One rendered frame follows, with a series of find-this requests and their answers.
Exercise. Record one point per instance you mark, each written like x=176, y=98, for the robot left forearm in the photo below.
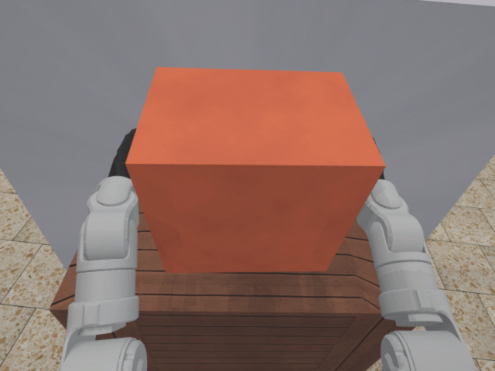
x=106, y=258

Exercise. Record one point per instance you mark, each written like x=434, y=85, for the pedestal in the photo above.
x=253, y=321

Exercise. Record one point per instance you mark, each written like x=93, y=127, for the robot right forearm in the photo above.
x=409, y=291

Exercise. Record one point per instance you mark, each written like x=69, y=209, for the left robot hand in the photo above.
x=118, y=167

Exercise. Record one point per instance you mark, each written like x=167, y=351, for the robot left upper arm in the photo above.
x=122, y=354

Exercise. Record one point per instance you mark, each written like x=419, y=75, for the carton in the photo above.
x=251, y=170

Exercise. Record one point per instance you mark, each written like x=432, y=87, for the robot right upper arm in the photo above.
x=423, y=351

